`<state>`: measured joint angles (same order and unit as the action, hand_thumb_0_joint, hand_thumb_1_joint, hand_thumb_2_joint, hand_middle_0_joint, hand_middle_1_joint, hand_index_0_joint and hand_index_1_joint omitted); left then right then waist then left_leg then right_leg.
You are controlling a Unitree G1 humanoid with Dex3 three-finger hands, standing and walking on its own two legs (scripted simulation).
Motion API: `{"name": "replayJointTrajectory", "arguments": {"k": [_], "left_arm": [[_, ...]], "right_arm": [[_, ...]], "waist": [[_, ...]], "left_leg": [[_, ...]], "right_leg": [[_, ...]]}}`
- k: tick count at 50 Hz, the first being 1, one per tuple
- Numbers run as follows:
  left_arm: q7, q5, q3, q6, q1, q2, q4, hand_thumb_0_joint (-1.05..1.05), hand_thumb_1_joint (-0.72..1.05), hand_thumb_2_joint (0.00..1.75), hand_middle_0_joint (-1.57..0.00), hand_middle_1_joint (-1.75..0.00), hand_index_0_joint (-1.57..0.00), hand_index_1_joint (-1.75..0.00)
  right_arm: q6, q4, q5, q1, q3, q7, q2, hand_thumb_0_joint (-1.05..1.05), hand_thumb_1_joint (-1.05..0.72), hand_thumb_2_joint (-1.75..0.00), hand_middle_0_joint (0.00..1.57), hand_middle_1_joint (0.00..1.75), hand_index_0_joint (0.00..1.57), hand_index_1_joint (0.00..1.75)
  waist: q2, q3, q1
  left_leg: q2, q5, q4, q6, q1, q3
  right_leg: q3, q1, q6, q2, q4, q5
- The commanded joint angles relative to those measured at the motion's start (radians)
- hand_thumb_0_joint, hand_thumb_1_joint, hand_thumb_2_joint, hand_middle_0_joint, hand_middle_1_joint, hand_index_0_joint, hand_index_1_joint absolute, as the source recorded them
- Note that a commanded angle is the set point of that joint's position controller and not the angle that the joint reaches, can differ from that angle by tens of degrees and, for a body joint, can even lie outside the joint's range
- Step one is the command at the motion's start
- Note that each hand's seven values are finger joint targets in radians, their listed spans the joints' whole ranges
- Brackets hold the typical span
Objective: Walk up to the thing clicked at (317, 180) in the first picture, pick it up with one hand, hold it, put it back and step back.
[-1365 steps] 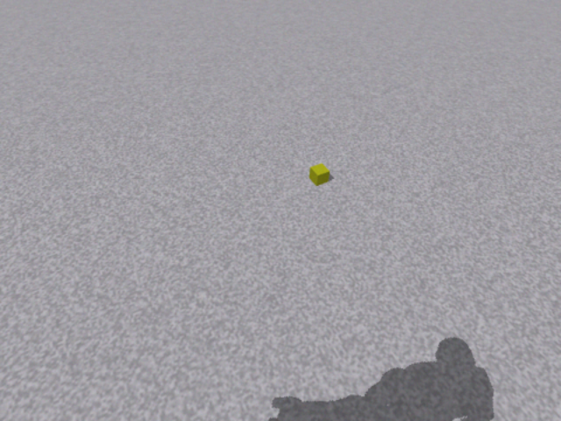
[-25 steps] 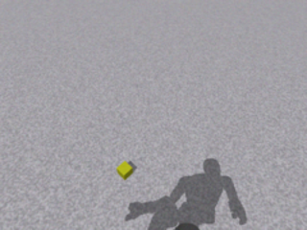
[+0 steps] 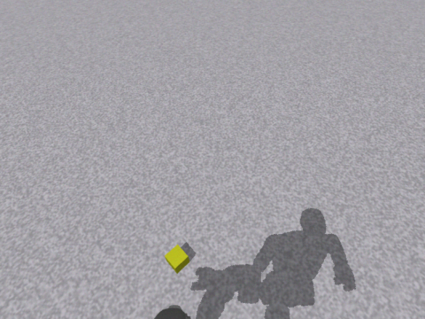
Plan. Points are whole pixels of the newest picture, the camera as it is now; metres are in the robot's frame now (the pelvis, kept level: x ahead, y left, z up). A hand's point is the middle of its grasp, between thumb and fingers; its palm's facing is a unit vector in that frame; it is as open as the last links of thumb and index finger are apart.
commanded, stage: walk up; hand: left
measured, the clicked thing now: (177, 258) +0.47 +0.20 -0.73
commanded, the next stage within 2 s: none
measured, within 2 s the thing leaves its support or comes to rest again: neither
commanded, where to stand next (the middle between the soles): +0.10 -0.04 m, yaw -2 degrees
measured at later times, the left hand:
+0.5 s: hand out of the picture +0.08 +0.28 -0.15, palm faces +0.00 -0.91 -0.41, open 7.3 cm
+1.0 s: hand out of the picture +0.11 +0.26 -0.15, palm faces -0.03 -0.94 -0.35, open 7.3 cm
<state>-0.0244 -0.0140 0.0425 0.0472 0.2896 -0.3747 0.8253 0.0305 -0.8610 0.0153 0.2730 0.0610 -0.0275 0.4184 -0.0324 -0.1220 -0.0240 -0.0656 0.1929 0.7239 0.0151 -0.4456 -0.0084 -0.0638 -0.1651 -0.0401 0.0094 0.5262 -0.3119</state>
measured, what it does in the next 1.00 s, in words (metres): steps on the spot: left foot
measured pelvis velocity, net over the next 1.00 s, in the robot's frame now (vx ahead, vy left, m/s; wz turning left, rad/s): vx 0.02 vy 0.00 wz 0.01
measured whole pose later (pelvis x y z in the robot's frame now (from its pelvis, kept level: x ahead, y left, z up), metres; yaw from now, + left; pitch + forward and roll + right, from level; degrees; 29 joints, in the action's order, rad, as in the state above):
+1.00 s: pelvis +0.02 +0.00 +0.01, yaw +1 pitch -3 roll -1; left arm -0.01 -0.01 0.01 0.01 0.10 -0.37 1.09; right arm -0.03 -1.12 0.01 0.10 0.03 -0.04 0.35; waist -0.01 -0.07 0.02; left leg -0.05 0.10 0.42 0.02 -0.27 0.01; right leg 0.00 -0.11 0.04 -0.04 0.42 -0.26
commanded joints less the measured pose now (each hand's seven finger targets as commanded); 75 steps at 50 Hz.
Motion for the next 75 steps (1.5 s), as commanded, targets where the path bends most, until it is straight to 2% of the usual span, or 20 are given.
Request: {"name": "replayJointTrajectory", "arguments": {"k": [1,2,3,4,5,6,9,13,15,17,18,21,24,53,61,66,67,69,72,75], "left_arm": [[0.029,0.02,0.054,0.0,-0.044,-0.246,-0.071,0.0,0.9,0.9,-0.2,-0.3,-0.2,-0.3],[0.032,0.024,0.043,-0.008,-0.048,-0.22,-0.071,0.0,0.9,0.9,-0.2,-0.3,-0.2,-0.3],[0.033,0.034,0.032,-0.01,-0.035,-0.188,-0.076,0.0,0.9,0.9,-0.2,-0.3,-0.2,-0.3],[0.034,0.055,0.022,-0.017,0.028,-0.145,-0.059,0.0,0.9,0.9,-0.2,-0.3,-0.2,-0.3],[0.044,0.053,0.031,-0.036,0.049,-0.184,-0.025,0.0,0.9,0.9,-0.2,-0.3,-0.2,-0.3],[0.051,0.044,0.028,-0.04,0.035,-0.189,-0.003,0.0,0.9,0.9,-0.2,-0.3,-0.2,-0.3],[0.038,0.038,0.036,-0.041,-0.004,-0.207,0.032,0.0,0.9,0.9,-0.2,-0.3,-0.2,-0.3],[0.046,0.026,0.028,-0.024,0.039,-0.187,0.111,0.0,0.9,0.9,-0.2,-0.3,-0.2,-0.3],[0.057,0.008,0.034,-0.009,0.006,-0.239,0.112,0.0,0.9,0.9,-0.2,-0.3,-0.2,-0.3],[0.051,0.005,0.042,-0.005,-0.117,-0.317,0.098,0.0,0.9,0.9,-0.2,-0.3,-0.2,-0.3],[0.049,0.003,0.035,-0.006,-0.179,-0.301,0.086,0.0,0.9,0.9,-0.2,-0.3,-0.2,-0.3],[0.044,0.007,0.018,0.002,-0.152,-0.237,0.114,0.0,0.9,0.9,-0.2,-0.3,-0.2,-0.3],[0.044,0.005,0.017,0.011,-0.154,-0.241,0.138,0.0,0.9,0.9,-0.2,-0.3,-0.2,-0.3],[0.036,0.001,0.014,-0.009,-0.231,-0.224,0.216,0.0,0.9,0.9,-0.2,-0.3,-0.2,-0.3],[0.039,0.002,0.015,-0.004,-0.233,-0.219,0.214,0.0,0.9,0.9,-0.2,-0.3,-0.2,-0.3],[0.04,0.005,0.013,-0.01,-0.226,-0.212,0.217,0.0,0.9,0.9,-0.2,-0.3,-0.2,-0.3],[0.051,0.019,0.036,-0.022,-0.212,-0.273,0.202,0.0,0.9,0.9,-0.2,-0.3,-0.2,-0.3],[0.06,0.029,0.04,-0.033,-0.183,-0.256,0.188,0.0,0.9,0.9,-0.2,-0.3,-0.2,-0.3],[0.064,0.031,0.04,-0.05,-0.156,-0.226,0.157,0.0,0.9,0.9,-0.2,-0.3,-0.2,-0.3],[0.066,0.026,0.049,-0.078,-0.055,-0.202,0.152,0.0,0.9,0.9,-0.2,-0.3,-0.2,-0.3]], "right_arm": [[0.032,0.038,-0.002,0.05,0.031,0.029,0.112,0.0,-0.9,-0.9,0.2,0.3,0.2,0.3],[0.035,0.025,0.003,0.066,0.04,0.034,0.146,0.0,-0.9,-0.9,0.2,0.3,0.2,0.3],[0.038,0.025,0.008,0.076,0.051,0.041,0.206,0.0,-0.9,-0.9,0.2,0.3,0.2,0.3],[0.044,0.053,0.007,0.031,0.048,0.044,0.241,0.0,-0.9,-0.9,0.2,0.3,0.2,0.3],[0.04,0.06,-0.011,-0.018,0.04,0.045,0.242,0.0,-0.9,-0.9,0.2,0.3,0.2,0.3],[0.033,0.053,-0.008,-0.055,0.04,0.049,0.234,0.0,-0.9,-0.9,0.2,0.3,0.2,0.3],[0.023,0.052,-0.003,-0.117,0.017,0.054,0.196,0.0,-0.9,-0.9,0.2,0.3,0.2,0.3],[-0.007,0.035,-0.015,-0.187,0.013,0.04,0.199,0.0,-0.9,-0.9,0.2,0.3,0.2,0.3],[-0.019,0.037,-0.027,-0.192,0.004,0.032,0.16,0.0,-0.9,-0.9,0.2,0.3,0.2,0.3],[-0.032,0.008,-0.024,-0.181,0.009,0.027,0.147,0.0,-0.9,-0.9,0.2,0.3,0.2,0.3],[-0.035,-0.019,-0.013,-0.163,0.016,0.024,0.154,0.0,-0.9,-0.9,0.2,0.3,0.2,0.3],[-0.022,-0.038,-0.018,-0.228,0.017,0.012,0.166,0.0,-0.9,-0.9,0.2,0.3,0.2,0.3],[-0.025,-0.056,-0.019,-0.253,0.002,0.006,0.139,0.0,-0.9,-0.9,0.2,0.3,0.2,0.3],[-0.03,-0.183,-0.008,-0.237,0.006,0.004,0.152,0.0,-0.9,-0.9,0.2,0.3,0.2,0.3],[-0.029,-0.188,-0.01,-0.228,0.007,0.006,0.145,0.0,-0.9,-0.9,0.2,0.3,0.2,0.3],[-0.032,-0.185,-0.01,-0.245,0.007,0.008,0.151,0.0,-0.9,-0.9,0.2,0.3,0.2,0.3],[-0.051,-0.168,-0.006,-0.26,0.034,0.007,0.214,0.0,-0.9,-0.9,0.2,0.3,0.2,0.3],[-0.062,-0.15,-0.015,-0.235,0.039,0.009,0.191,0.0,-0.9,-0.9,0.2,0.3,0.2,0.3],[-0.075,-0.105,-0.01,-0.223,0.063,0.005,0.217,0.0,-0.9,-0.9,0.2,0.3,0.2,0.3],[-0.094,-0.023,0.006,-0.296,0.078,0.003,0.23,0.0,-0.9,-0.9,0.2,0.3,0.2,0.3]], "waist": [[0.13,0.138,0.032],[0.068,0.142,0.046],[-0.07,0.169,0.044],[-0.161,0.239,0.017],[-0.158,0.247,0.005],[-0.178,0.242,0.002],[-0.159,0.233,-0.001],[-0.17,0.231,-0.027],[-0.06,0.207,-0.008],[0.059,0.123,0.047],[0.083,0.095,0.072],[0.049,0.127,0.037],[0.104,0.111,0.026],[0.014,0.116,0.039],[0.048,0.16,0.04],[0.025,0.128,0.033],[-0.018,0.043,0.025],[0.004,0.114,0.028],[-0.065,0.237,0.044],[-0.21,0.269,0.019]], "left_leg": [[0.052,-0.143,-0.183,-0.043,0.274,0.053],[0.039,-0.232,-0.232,-0.062,0.323,0.021],[-0.089,-0.445,-0.258,-0.095,0.367,-0.111],[-0.261,-0.561,-0.291,-0.199,0.41,-0.349],[-0.312,-0.556,-0.285,-0.296,0.365,-0.397],[-0.33,-0.517,-0.287,-0.324,0.337,-0.426],[-0.198,-0.41,-0.261,-0.221,0.255,-0.212],[-0.13,-0.309,-0.171,-0.143,0.214,-0.132],[-0.087,-0.192,-0.146,-0.094,0.141,-0.101],[0.002,0.053,-0.142,-0.05,0.217,-0.043],[-0.003,0.097,-0.129,-0.048,0.278,-0.038],[-0.063,-0.08,-0.207,-0.079,0.282,-0.101],[-0.039,-0.111,-0.213,-0.063,0.274,-0.066],[-0.055,0.067,-0.399,-0.035,0.257,-0.106],[-0.048,-0.133,-0.349,-0.034,0.336,-0.075],[-0.058,-0.092,-0.379,-0.033,0.312,-0.092],[-0.052,-0.365,-0.292,-0.034,0.265,-0.083],[-0.058,-0.491,-0.254,-0.059,0.295,-0.068],[-0.12,-0.514,-0.29,-0.14,0.303,-0.125],[-0.216,-0.29,-0.371,-0.247,0.153,-0.235]], "right_leg": [[0.096,-0.111,-0.121,-0.211,0.065,0.582],[0.097,-0.144,-0.082,-0.178,0.12,0.486],[0.058,-0.18,-0.031,-0.106,0.218,0.336],[0.054,-0.209,0.013,-0.005,0.321,0.023],[0.099,-0.168,0.007,-0.004,0.384,-0.295],[0.117,-0.16,0.006,-0.044,0.377,-0.317],[0.107,-0.109,0.004,-0.054,0.284,-0.256],[0.042,0.004,0.029,-0.028,-0.021,0.068],[0.153,0.024,0.006,-0.106,-0.046,0.191],[0.287,-0.192,-0.07,-0.229,-0.091,0.104],[0.274,-0.259,-0.062,-0.226,-0.086,0.055],[0.15,-0.184,-0.003,-0.13,-0.083,0.057],[0.185,-0.154,-0.001,-0.151,-0.134,0.104],[0.142,-0.054,0.002,-0.134,-0.229,0.038],[0.139,-0.042,0.011,-0.147,-0.24,0.146],[0.123,-0.043,0.014,-0.138,-0.237,0.121],[0.123,-0.092,0.01,-0.149,-0.132,0.339],[0.088,-0.061,0.01,-0.134,-0.063,0.415],[0.039,-0.026,0.012,-0.055,0.121,0.273],[0.024,-0.008,0.003,0.013,0.415,-0.251]]}}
